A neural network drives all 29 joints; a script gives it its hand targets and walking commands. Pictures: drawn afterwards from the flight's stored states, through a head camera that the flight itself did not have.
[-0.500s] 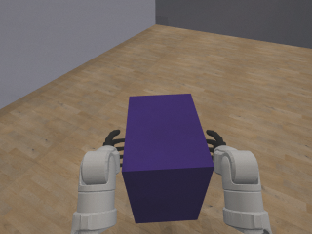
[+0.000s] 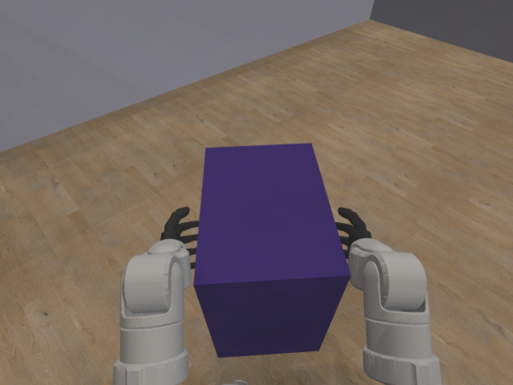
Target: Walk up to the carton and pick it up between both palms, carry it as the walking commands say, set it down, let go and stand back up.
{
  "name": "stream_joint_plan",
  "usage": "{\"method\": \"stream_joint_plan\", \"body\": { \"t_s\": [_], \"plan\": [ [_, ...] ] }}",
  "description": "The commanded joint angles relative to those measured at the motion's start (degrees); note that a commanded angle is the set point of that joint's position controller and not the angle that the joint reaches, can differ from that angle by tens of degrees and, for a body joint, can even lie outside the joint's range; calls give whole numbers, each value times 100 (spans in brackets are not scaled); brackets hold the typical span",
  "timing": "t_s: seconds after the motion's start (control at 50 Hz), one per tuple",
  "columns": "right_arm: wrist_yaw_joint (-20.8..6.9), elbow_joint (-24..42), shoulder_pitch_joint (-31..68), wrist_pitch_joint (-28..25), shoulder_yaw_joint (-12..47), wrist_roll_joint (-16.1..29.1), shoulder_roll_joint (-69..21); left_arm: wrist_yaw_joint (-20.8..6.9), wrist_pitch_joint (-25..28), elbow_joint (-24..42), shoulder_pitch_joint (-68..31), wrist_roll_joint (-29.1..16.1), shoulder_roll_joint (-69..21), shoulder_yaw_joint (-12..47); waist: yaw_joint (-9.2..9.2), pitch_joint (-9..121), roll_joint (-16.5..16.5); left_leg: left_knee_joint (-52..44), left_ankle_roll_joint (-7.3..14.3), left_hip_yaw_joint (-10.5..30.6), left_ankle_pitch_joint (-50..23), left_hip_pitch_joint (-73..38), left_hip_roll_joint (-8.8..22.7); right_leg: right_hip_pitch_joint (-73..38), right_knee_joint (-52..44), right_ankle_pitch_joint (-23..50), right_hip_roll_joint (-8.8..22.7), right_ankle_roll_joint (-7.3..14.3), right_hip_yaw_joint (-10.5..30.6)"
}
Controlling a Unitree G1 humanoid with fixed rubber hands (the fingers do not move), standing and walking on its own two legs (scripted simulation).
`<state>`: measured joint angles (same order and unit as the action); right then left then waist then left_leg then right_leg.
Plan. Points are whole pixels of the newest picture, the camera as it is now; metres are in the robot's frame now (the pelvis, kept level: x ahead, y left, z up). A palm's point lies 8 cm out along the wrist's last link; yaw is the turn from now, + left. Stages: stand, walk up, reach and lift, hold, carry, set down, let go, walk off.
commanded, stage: carry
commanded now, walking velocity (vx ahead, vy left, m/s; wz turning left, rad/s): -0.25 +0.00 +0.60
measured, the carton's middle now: (263, 252) +0.34 +0.01 +0.03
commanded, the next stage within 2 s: none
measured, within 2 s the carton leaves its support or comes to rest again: neither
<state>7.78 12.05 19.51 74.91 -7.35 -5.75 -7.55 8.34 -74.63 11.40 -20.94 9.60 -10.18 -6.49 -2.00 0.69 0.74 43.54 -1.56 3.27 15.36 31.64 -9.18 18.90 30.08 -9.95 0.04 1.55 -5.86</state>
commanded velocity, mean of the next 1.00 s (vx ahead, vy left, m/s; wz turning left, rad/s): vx -0.25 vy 0.00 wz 0.60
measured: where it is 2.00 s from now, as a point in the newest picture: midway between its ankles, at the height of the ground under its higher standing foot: outside the picture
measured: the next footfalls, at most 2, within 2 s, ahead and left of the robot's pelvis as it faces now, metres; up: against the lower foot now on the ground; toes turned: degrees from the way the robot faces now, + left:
left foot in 0.16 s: +0.02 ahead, +0.15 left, +0.00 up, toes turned +4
right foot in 0.58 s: -0.06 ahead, -0.01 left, +0.00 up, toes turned +16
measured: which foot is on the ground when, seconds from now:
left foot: up 0.00-0.14, down 0.16-0.58, up 0.60-0.80, down 0.82-1.00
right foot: down 0.00-0.16, up 0.18-0.56, down 0.58-0.82, up 0.84-1.00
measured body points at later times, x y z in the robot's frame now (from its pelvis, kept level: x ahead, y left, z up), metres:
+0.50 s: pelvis -0.13 +0.09 +0.00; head -0.10 +0.14 +0.45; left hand +0.12 +0.32 +0.06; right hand +0.21 +0.07 +0.08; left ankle -0.02 +0.15 -0.73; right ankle -0.10 -0.03 -0.68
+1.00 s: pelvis -0.30 +0.15 +0.00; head -0.28 +0.19 +0.44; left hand -0.13 +0.44 +0.06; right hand +0.03 +0.22 +0.07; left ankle -0.25 +0.25 -0.73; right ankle -0.23 +0.01 -0.66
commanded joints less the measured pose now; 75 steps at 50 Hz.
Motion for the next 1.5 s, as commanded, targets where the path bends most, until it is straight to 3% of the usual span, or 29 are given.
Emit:
{"method": "stream_joint_plan", "body": {
  "t_s": [0.0, 0.1, 0.16, 0.18, 0.24, 0.42, 0.48, 0.5, 0.54, 0.58, 0.6, 0.66, 0.76, 0.78, 0.82, 0.84, 0.9, 0.96, 1.02, 1.06, 1.1, 1.12, 1.16, 1.2, 1.3, 1.34, 1.38, 1.42, 1.48],
  "plan": [
    [-1317, 907, 4078, -230, 3852, 2371, -5599, -1613, 88, 805, -3811, -3079, -5462, 3934, 438, 1686, -822, 2552, -63, 56, 792, -438, 953, 455, -1233, -963, 2292, 496, 444],
    [-1395, 959, 4010, -86, 4041, 2717, -5416, -1407, 103, 538, -3073, -2772, -5136, 3723, 244, 2599, -1529, -876, -13, -654, 546, -664, 869, -1480, 663, 2901, 1823, 341, -155],
    [-1483, 1098, 4516, -182, 4085, 2818, -5659, -1416, 204, 879, -4007, -2897, -5388, 3731, 319, 2582, 1556, -1851, 913, 3457, -5086, -2297, 2962, 1663, 2612, -2725, 163, -709, 25],
    [-1541, 1043, 4445, -235, 4069, 2862, -5798, -1412, 268, 835, -3934, -2900, -5538, 3871, 267, 2431, 1395, -2201, 682, 3894, -3740, -2037, 2760, 1739, 3293, -2928, 45, -586, 868],
    [-1597, 1456, 4367, -277, 3915, 2735, -5627, -1412, 324, 597, -3550, -2886, -5913, 4067, 223, 2237, 1083, -2658, 42, 2526, -197, -1891, 1977, 1863, 3770, -1512, 101, -464, 808],
    [-1358, 1402, 3334, -382, 3698, 2413, -5523, -1334, 320, 1262, -3567, -3275, -5570, 4103, 299, 3581, 1118, -2269, 400, 2985, -3886, -3475, 1959, 764, 1924, -1765, -328, -302, 797],
    [-1300, 2156, 4326, -460, 3885, 2588, -5563, -1372, 369, 1377, -3829, -3482, -5860, 4317, 251, 3396, 1494, -2984, -215, 2375, -2557, -2239, 1519, -669, 688, -1596, -521, -128, 231],
    [-1335, 1979, 4318, -397, 3765, 2550, -5459, -1340, 362, 1324, -3885, -3395, -5718, 4259, 191, 3304, 1622, -3454, -1073, 2008, -1978, -1655, 1146, -1523, -5, -1510, -541, 70, 83],
    [-1355, 1724, 3980, -404, 3788, 2543, -5521, -1347, 378, 1706, -4028, -3464, -5512, 4350, 197, 3367, 1367, -2972, -1430, 1447, -1231, -1072, 750, -2849, -1331, -1135, 42, 189, 96],
    [-1273, 1941, 4218, -413, 3912, 2506, -5283, -1436, 414, 1436, -3731, -3408, -5562, 4226, 182, 3214, -2120, 1034, -898, 315, 1647, -542, 118, -1454, -1384, -389, 3056, 1379, 2396],
    [-1240, 1965, 4362, -462, 3999, 2476, -5207, -1485, 337, 1571, -3678, -3419, -5382, 4343, 298, 2668, -1578, 2736, -601, 175, 1691, -219, 494, -458, -1514, -224, 3465, 1419, 2051],
    [-1255, 1480, 4122, -289, 4077, 2620, -5396, -1538, 167, 944, -3342, -3041, -5359, 4007, 417, 2167, -499, 2544, -205, 333, 896, -84, 1061, -377, -558, 455, 2318, 579, 224],
    [-1357, 1261, 4285, -92, 4128, 2772, -5204, -1400, 135, 623, -3091, -2685, -4955, 3570, 212, 2586, -1696, -619, -133, -769, 652, -688, 714, -1261, 755, 3482, 1980, 261, -162],
    [-1393, 1097, 3996, -91, 4079, 2719, -5304, -1419, 103, 619, -3022, -2750, -5013, 3662, 284, 2567, -1316, -1156, -107, -300, 115, -1006, 1033, -1000, 1079, 2354, 1798, -30, -402],
    [-1471, 814, 3800, -159, 4047, 2665, -5423, -1447, 150, 636, -3190, -2691, -5061, 3665, 307, 2565, 1654, -1696, 509, 2446, -4527, -2080, 2440, 1319, 2475, -2272, 666, -674, -310],
    [-1478, 1031, 4069, -240, 4127, 2680, -5517, -1462, 254, 900, -3724, -2856, -5282, 3850, 263, 2451, 1794, -1846, 925, 3570, -5013, -1748, 2838, 1448, 3216, -3186, 307, -718, 408],
    [-1574, 1343, 4075, -364, 4011, 2569, -5566, -1462, 396, 842, -3608, -2931, -5801, 4104, 192, 2429, 983, -2445, 187, 2653, -566, -1699, 1901, 1475, 3727, -1724, 287, -399, 855],
    [-1494, 1347, 3726, -438, 3694, 2365, -5487, -1449, 354, 913, -3723, -3253, -5853, 4181, 201, 2809, 1355, -2413, -484, 2052, -2656, -2614, 1674, 1077, 3104, -1758, 2, -459, 407],
    [-1359, 1561, 3811, -423, 3693, 2413, -5471, -1430, 290, 701, -3055, -3233, -5731, 4037, 245, 3394, 1004, -2679, -344, 2392, -2683, -3055, 1901, 435, 1854, -1680, -194, -312, 400],
    [-1341, 1571, 3744, -456, 3698, 2388, -5405, -1435, 352, 1227, -3816, -3493, -5598, 4307, 180, 3009, 1782, -3321, -970, 2068, -2165, -2161, 1356, -517, 819, -1762, -506, -126, 120],
    [-1254, 1828, 3769, -441, 3810, 2291, -5188, -1491, 291, 978, -3321, -3432, -5449, 4113, 163, 3317, 1483, -3379, -1584, 1291, -1651, -1501, 1066, -2257, -724, -1494, -261, 75, -104],
    [-1252, 1490, 3779, -416, 3785, 2300, -5296, -1496, 321, 1122, -3765, -3531, -5349, 4171, 154, 3445, 135, -2006, -1727, 980, 40, -1346, 615, -2501, -1404, -1135, 395, 372, 233],
    [-1194, 1815, 4237, -468, 3902, 2293, -5057, -1588, 289, 973, -3512, -3406, -5474, 4161, 267, 2868, -1969, 2536, -880, 129, 1720, -487, 109, -314, -1988, -1784, 3540, 1356, 2388],
    [-1209, 1782, 4405, -474, 4146, 2472, -5323, -1621, 271, 1007, -3532, -3193, -5371, 4156, 436, 1897, -930, 3609, -361, 491, 1099, -460, 1080, 630, -1420, -661, 3090, 862, 868],
    [-1306, 1074, 4171, -162, 4037, 2719, -5310, -1417, 214, 697, -3440, -2826, -5015, 3642, 242, 2580, -1584, -182, -212, -375, 1248, -281, 1073, -2006, 677, 4547, 2183, 407, -21],
    [-1362, 1183, 3783, -173, 4104, 2710, -5361, -1385, 202, 857, -2976, -2779, -5050, 3687, 299, 2645, -1016, -1603, -238, -330, -171, -1092, 939, -1371, 1262, 2555, 1828, -38, -473],
    [-1460, 962, 3816, -187, 4042, 2753, -5410, -1340, 230, 1029, -3152, -2755, -5018, 3680, 280, 2588, 2015, -1717, 556, 2978, -5152, -2381, 2739, 1348, 2620, -2961, 592, -747, -420],
    [-1506, 1328, 4179, -257, 4219, 2749, -5519, -1405, 305, 618, -3268, -2784, -5485, 3775, 255, 2599, 827, -2072, 620, 3494, -3137, -2266, 2685, 1488, 3453, -2765, 215, -602, 740],
    [-1462, 1713, 4602, -406, 4024, 2664, -5459, -1465, 371, 886, -4021, -3133, -5836, 4090, 211, 2546, 1717, -2347, 100, 2285, -1111, -1845, 1884, 1180, 3431, -1717, 301, -438, 651]
  ]
}}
